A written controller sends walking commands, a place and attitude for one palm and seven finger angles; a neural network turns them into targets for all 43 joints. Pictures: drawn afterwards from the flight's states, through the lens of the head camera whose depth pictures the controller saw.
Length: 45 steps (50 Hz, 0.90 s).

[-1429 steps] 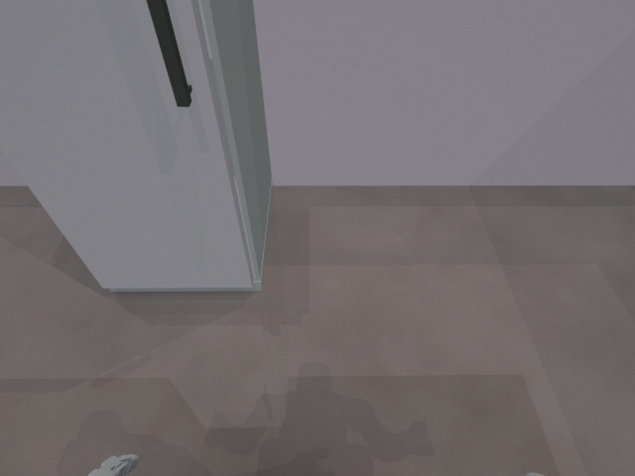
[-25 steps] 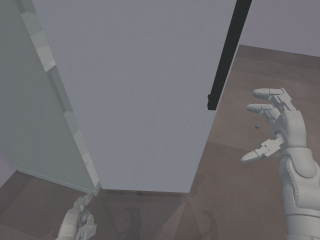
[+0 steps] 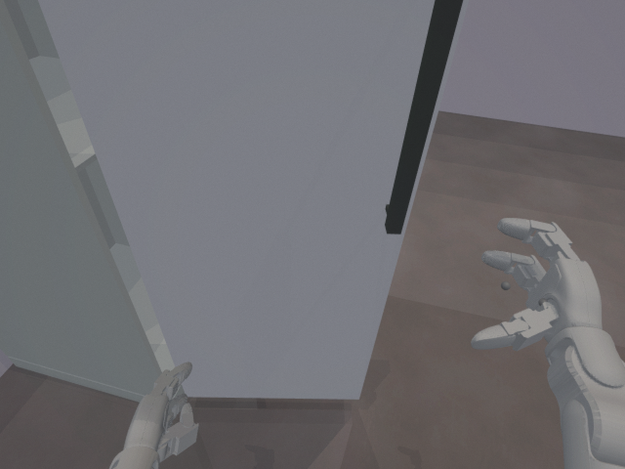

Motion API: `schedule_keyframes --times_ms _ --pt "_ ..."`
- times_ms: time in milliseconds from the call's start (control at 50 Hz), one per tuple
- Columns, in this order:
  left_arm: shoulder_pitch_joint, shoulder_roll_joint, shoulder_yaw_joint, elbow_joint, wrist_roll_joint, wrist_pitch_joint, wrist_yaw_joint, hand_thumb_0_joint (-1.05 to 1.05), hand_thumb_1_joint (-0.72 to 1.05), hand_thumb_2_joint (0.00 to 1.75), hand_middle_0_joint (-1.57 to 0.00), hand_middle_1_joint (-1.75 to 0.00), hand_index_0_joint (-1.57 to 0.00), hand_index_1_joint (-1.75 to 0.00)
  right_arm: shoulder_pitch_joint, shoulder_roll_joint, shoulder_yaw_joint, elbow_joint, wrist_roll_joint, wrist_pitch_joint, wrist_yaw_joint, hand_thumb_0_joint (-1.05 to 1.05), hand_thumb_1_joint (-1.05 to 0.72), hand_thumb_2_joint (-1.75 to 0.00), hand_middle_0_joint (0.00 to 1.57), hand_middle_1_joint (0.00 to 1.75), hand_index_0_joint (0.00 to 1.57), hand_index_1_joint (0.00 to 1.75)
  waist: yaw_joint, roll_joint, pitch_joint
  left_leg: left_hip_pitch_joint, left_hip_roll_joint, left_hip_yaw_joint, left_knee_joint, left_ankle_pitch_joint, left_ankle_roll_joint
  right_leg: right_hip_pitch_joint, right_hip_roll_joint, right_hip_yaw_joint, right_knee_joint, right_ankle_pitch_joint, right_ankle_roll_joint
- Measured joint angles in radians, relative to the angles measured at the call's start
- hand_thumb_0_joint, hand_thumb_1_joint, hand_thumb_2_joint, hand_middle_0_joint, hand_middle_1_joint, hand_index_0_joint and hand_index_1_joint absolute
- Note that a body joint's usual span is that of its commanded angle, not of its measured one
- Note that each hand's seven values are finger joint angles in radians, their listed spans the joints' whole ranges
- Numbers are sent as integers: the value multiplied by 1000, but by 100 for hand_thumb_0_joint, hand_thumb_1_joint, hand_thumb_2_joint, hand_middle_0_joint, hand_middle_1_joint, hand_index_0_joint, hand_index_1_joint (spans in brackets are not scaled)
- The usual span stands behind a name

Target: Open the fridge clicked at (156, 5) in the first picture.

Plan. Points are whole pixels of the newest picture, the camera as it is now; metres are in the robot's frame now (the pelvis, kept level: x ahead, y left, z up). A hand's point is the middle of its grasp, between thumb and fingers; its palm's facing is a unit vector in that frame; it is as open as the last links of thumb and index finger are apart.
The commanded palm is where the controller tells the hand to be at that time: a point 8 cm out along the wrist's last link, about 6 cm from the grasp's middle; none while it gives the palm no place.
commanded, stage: draw the hand back to the body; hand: right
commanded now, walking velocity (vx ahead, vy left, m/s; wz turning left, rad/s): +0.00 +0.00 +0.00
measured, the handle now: (417, 109) +0.51 -0.14 +0.27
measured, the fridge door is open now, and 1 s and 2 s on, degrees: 76 76 76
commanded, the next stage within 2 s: step back with the hand held close in 1.16 s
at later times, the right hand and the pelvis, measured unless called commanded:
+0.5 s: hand (564, 321) +0.23 -0.26 +0.16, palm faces +0.40 +0.87 -0.29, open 11.6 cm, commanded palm +0.18 -0.29 +0.17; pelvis +0.00 -0.01 +0.01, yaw +1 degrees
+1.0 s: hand (608, 348) +0.20 -0.29 +0.16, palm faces +0.49 +0.80 -0.34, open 7.6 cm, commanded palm +0.15 -0.32 +0.18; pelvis +0.01 -0.02 +0.01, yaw +0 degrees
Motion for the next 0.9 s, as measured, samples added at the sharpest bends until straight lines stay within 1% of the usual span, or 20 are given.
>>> schedule_keyframes --times_ms 40,100,120,160,200,240,300,380,500,580,640,820,900 --pt "-8 -3 -3 -8 3 -1 2 1 90 90 -20 -30 -20 -30 14 -6 -9 -13 -1 13 -1 -1 55 -20 25 115 26 115 -1 -2 3 4 1 1 -6 3 0 3 1 1 -4 3 -1" --pt "-9 -8 -6 -12 7 -7 2 1 90 90 -20 -30 -21 -30 43 -11 -23 -46 4 5 7 -1 52 -22 25 113 25 113 -5 -3 1 10 1 2 -12 6 -2 8 2 1 -10 5 -1" --pt "-9 -9 -6 -12 17 -11 -1 1 90 90 -20 -30 -21 -30 58 -18 -16 -60 -20 -19 -8 -1 51 -22 25 113 25 112 -5 -4 3 15 0 2 -16 7 -2 12 2 2 -12 5 -1" --pt "-9 -13 -5 -8 39 -17 -9 1 90 90 -20 -30 -21 -30 98 -40 -6 -81 -68 -98 -57 -1 47 -24 25 110 25 110 -1 -4 9 23 -1 1 -28 13 -3 18 1 1 -19 8 -2" --pt "-6 -14 -3 -7 50 -12 -16 1 90 90 -20 -30 -21 -30 134 -52 -4 -94 -101 -160 -96 -1 42 -27 25 107 25 107 1 -2 23 29 -1 1 -38 19 -4 24 2 0 -29 14 -3" --pt "1 -13 1 -3 57 -3 -20 1 90 90 -20 -30 -21 -30 166 -54 -4 -101 -124 -207 -123 -1 36 -29 25 104 25 103 -1 -1 41 35 -1 0 -48 26 -5 31 3 -1 -38 20 -4" --pt "15 -8 8 10 62 9 -20 1 90 90 -20 -30 -21 -30 205 -48 2 -102 -147 -253 -151 -1 27 -34 24 99 25 98 -6 -4 64 44 -1 -3 -65 37 -7 40 5 -4 -53 28 -6" --pt "34 -7 16 36 69 19 -14 1 90 90 -20 -30 -21 -30 250 -47 3 -110 -165 -292 -174 -1 13 -40 24 91 24 90 -4 -4 76 53 3 -7 -80 44 -11 51 9 -8 -71 36 -10" --pt "54 -9 30 57 74 21 -12 1 90 90 -20 -30 -21 -30 306 -61 -24 -145 -178 -335 -192 -1 -8 -51 24 78 24 78 6 -9 67 73 5 -14 -95 45 -16 73 13 -16 -84 32 -14" --pt "49 -9 40 54 73 25 -16 1 90 90 -20 -30 -21 -30 345 -68 -46 -163 -177 -359 -188 0 -22 -58 23 70 23 69 13 -14 61 81 6 -20 -100 45 -20 84 15 -22 -90 30 -16" --pt "41 -10 45 45 73 31 -18 1 90 90 -20 -30 -21 -30 375 -70 -58 -168 -176 -366 -182 0 -33 -63 23 63 23 63 13 -13 62 82 7 -23 -102 45 -21 87 16 -25 -94 30 -17" --pt "29 -8 54 28 77 24 -17 1 90 90 -20 -30 -20 -30 460 -70 -86 -213 -180 -356 -187 1 -65 -78 22 44 22 44 -7 -10 66 91 6 -17 -115 48 -23 86 16 -19 -91 26 -19" --pt "24 -7 53 30 78 16 -14 1 90 90 -20 -30 -20 -30 459 -68 -90 -228 -183 -356 -196 1 -76 -84 21 38 22 37 -19 -13 66 97 10 -9 -118 46 -25 86 19 -11 -90 25 -21"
